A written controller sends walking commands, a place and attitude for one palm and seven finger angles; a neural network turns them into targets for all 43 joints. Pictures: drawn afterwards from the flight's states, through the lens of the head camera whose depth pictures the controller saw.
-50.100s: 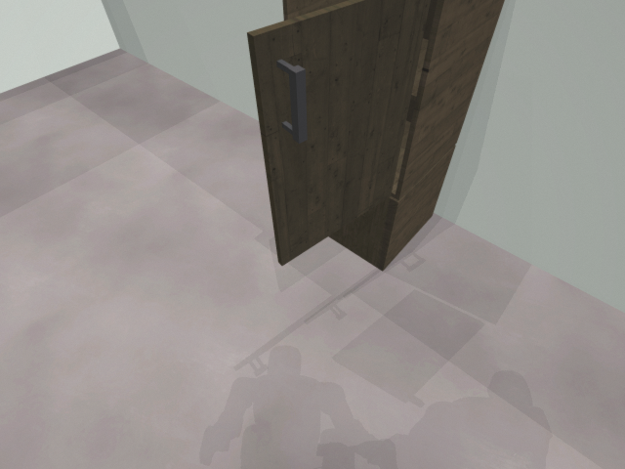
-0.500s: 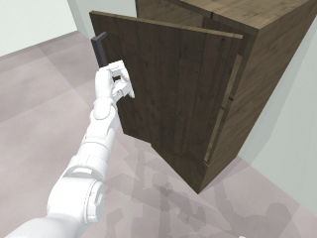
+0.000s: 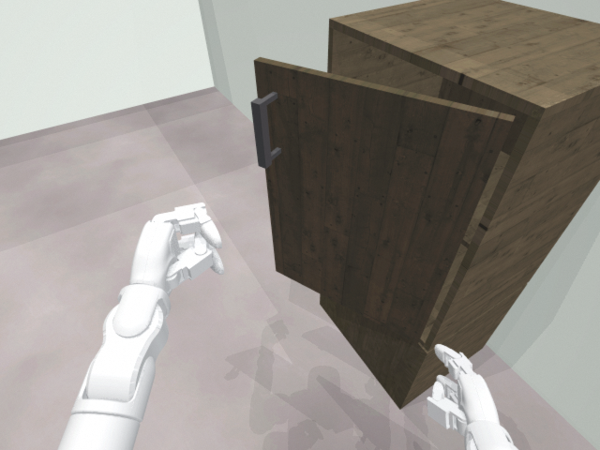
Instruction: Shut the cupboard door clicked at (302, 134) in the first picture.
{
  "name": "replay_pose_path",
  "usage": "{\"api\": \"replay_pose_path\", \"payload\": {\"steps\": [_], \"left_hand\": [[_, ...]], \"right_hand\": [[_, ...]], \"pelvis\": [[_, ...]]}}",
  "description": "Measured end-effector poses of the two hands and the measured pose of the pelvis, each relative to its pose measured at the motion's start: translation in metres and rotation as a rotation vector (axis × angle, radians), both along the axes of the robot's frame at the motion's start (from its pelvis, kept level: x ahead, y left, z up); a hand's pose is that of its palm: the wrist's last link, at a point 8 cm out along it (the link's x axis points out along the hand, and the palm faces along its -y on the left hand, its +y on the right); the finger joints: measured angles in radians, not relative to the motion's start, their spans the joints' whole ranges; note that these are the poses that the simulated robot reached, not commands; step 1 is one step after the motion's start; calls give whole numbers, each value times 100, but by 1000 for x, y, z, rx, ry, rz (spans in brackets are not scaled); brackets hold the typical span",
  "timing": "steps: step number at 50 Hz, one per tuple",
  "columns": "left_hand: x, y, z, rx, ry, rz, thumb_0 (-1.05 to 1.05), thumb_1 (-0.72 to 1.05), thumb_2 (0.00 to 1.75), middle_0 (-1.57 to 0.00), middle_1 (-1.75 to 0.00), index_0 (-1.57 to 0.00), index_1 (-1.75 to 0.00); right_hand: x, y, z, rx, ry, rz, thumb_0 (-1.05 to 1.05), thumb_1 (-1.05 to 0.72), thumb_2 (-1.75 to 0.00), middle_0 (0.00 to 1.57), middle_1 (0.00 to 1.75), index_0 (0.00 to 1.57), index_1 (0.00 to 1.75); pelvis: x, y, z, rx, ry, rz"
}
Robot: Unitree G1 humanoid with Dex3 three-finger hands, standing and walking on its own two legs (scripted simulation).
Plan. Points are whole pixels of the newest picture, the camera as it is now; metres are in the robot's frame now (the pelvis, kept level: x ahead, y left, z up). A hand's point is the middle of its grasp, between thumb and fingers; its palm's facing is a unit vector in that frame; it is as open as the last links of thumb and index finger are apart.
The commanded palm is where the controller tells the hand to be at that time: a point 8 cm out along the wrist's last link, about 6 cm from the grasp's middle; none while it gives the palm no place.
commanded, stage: draw the hand back to the body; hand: left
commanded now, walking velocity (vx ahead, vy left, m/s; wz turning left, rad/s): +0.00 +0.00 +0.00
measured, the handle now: (268, 130) +0.63 +0.11 +0.13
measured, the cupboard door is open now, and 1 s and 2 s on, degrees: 26 26 26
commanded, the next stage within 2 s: step back with the hand held close in 0.92 s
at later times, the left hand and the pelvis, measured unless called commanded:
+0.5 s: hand (70, 309) +0.21 +0.26 +0.15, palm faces +0.38 -0.84 -0.39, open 5.8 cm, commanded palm +0.16 +0.31 +0.17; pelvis +0.02 +0.01 +0.00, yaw +0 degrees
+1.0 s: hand (51, 313) +0.20 +0.27 +0.17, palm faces +0.46 -0.80 -0.39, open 7.4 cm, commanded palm +0.15 +0.30 +0.17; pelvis +0.01 +0.00 +0.00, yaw +0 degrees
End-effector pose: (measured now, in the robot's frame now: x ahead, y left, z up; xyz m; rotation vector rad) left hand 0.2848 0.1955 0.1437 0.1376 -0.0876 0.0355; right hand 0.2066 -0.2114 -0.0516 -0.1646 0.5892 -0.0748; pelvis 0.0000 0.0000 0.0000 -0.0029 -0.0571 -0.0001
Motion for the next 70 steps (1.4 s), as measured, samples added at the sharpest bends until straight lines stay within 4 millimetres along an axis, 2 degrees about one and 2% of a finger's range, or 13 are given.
{"api": "replay_pose_path", "payload": {"steps": [4, 8, 12, 16, 21, 29, 32, 40, 45, 50, 62, 66, 70], "left_hand": [[-26, 24, -2, 53, 7, 82, 1, 90, 90, -106, -123, -106, -124], [-46, 47, 15, 120, -42, 166, 2, 90, 90, -96, -112, -95, -112], [-61, 61, 31, 165, -86, 219, 1, 90, 90, -85, -100, -85, -101], [-71, 71, 26, 188, -56, 243, 1, 90, 90, -74, -88, -74, -89], [-89, 90, 15, 226, 4, 293, 1, 90, 90, -61, -73, -60, -74], [-131, 121, 41, 336, -55, 429, 1, 89, 90, -39, -50, -39, -50], [-140, 127, 43, 338, -66, 474, 1, 89, 90, -32, -42, -32, -43], [-135, 113, 20, 251, -27, 457, 1, 90, 90, -23, -33, -23, -33], [-132, 105, 30, 273, -64, 420, 1, 89, 90, -22, -31, -21, -31], [-129, 107, 41, 310, -93, 429, 1, 89, 90, -22, -30, -21, -31], [-115, 107, 28, 363, -37, 364, 1, 89, 90, -21, -30, -21, -30], [-112, 109, 25, 382, -40, 318, 1, 89, 90, -21, -30, -21, -30], [-115, 118, 31, 416, -82, 296, 1, 89, 90, -22, -30, -21, -30]], "right_hand": [[0, 13, -5, 1, 43, 34, 1, -90, -89, 20, 30, 20, 30], [-7, 21, -19, 3, 105, 60, 1, -90, -89, 20, 30, 20, 30], [-17, 25, -33, 14, 163, 60, 1, -90, -89, 20, 30, 20, 30], [-26, 23, -39, 22, 203, 32, 2, -90, -89, 20, 30, 20, 30], [-34, 12, -38, 2, 213, -8, 2, -90, -89, 20, 30, 20, 30], [-25, -1, -29, -30, 135, -26, 2, -90, -89, 20, 30, 20, 30], [-19, -1, -26, -33, 111, -12, 2, -90, -89, 20, 30, 20, 30], [-15, 5, -22, -36, 88, 22, 2, -90, -89, 20, 30, 20, 30], [-18, 5, -21, -28, 75, 15, 2, -90, -89, 20, 30, 20, 30], [-22, 2, -25, -15, 89, 4, 2, -90, -89, 20, 30, 20, 30], [-36, -21, -34, -43, 178, -85, 2, -90, -89, 20, 30, 20, 30], [-43, -26, -32, -68, 195, -134, 2, -90, -89, 20, 30, 20, 30], [-50, -24, -24, -86, 186, -163, 2, -90, -89, 20, 30, 20, 30]], "pelvis": [[4, 2, 2, -5, -14, 5], [9, 7, 3, -9, -27, 13], [13, 12, 4, -9, -33, 17], [14, 14, 4, -9, -29, 11], [16, 14, 4, -11, -25, 3], [18, 15, 3, -16, -36, 4], [14, 14, 3, -14, -41, 11], [6, 9, 3, -8, -38, 15], [10, 6, 3, -11, -42, 8], [11, 4, 3, -11, -45, 4], [10, 9, 0, -19, 50, -11], [7, 16, -2, -13, 63, -16], [-1, 20, -4, -7, 62, -24]]}}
